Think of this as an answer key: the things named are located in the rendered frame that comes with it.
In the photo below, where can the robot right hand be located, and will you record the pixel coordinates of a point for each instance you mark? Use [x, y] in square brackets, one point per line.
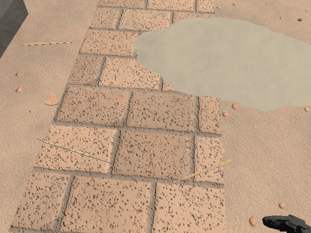
[289, 224]

